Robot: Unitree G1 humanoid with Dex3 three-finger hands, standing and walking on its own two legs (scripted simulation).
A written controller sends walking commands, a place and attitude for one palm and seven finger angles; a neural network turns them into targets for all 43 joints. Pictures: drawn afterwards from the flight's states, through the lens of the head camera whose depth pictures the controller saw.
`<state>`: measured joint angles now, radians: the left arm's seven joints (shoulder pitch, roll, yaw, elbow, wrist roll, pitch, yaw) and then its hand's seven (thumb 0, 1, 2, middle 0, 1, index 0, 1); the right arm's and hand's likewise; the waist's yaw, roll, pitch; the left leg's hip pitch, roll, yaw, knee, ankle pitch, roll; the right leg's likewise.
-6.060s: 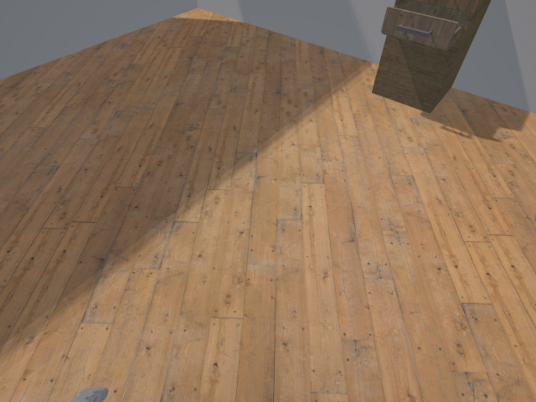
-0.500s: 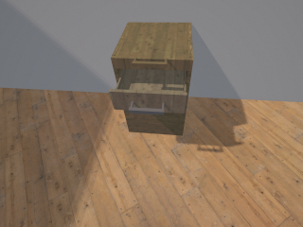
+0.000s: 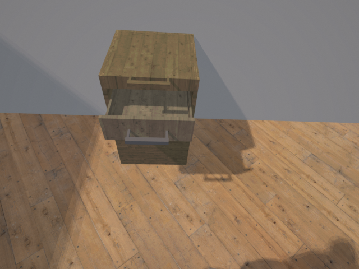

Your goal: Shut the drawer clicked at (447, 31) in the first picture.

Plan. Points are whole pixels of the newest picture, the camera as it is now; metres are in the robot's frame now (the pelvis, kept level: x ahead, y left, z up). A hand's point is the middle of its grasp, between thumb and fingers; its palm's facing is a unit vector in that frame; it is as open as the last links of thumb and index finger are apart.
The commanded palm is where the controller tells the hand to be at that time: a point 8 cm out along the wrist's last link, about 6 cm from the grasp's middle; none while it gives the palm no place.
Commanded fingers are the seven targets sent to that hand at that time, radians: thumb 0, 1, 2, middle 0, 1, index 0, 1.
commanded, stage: take the last steps up to it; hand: left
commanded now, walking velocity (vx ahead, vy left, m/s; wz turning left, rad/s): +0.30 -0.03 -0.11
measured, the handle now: (147, 136) +0.64 +0.14 -0.23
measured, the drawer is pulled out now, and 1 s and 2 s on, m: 0.19 0.19 0.19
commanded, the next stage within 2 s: come to a stop and stand still in 0.60 s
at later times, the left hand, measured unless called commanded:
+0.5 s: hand out of the picture +0.16 +0.12 -0.17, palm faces +0.03 -0.98 -0.21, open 7.2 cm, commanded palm none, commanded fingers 0.00 0.90 0.90 -0.20 -0.30 -0.20 -0.30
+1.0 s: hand (134, 217) +0.29 +0.14 -0.18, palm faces +0.01 -0.97 -0.23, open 7.3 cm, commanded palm none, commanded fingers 0.00 0.90 0.90 -0.20 -0.30 -0.20 -0.30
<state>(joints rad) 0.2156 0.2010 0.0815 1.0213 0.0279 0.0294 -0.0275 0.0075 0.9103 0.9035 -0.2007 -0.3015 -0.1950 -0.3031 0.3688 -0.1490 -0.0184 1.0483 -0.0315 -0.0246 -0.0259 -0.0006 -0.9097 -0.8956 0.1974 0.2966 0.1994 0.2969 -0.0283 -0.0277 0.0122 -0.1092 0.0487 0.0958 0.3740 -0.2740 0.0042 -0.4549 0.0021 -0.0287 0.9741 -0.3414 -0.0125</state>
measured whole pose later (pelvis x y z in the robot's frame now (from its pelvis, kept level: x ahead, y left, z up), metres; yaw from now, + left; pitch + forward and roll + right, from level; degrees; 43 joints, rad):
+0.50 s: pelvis +0.14 -0.06 +0.00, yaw -1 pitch +0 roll +0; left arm 0.26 0.15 0.05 1.08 0.02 -0.06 0.01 -0.01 0.93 0.90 -0.20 -0.30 -0.20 -0.30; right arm 0.21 -0.19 -0.06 1.05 -0.02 -0.02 0.01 0.00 -0.91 -0.90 0.19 0.30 0.20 0.30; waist -0.01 0.03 0.05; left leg -0.48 0.11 0.10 0.86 -0.29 -0.02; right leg -0.11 -0.01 -0.16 0.38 -0.26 -0.04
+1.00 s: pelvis +0.25 -0.05 -0.01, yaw -2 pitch -1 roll +1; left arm 0.20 0.18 0.05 1.04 0.02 0.03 0.03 0.01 0.92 0.90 -0.20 -0.30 -0.19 -0.30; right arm 0.15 -0.16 -0.04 1.06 -0.02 0.02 -0.03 -0.01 -0.93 -0.90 0.20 0.30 0.20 0.30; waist 0.01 -0.02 0.10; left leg -0.22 0.04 0.16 0.47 -0.23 0.02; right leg -0.34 -0.06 -0.05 0.72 -0.37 0.02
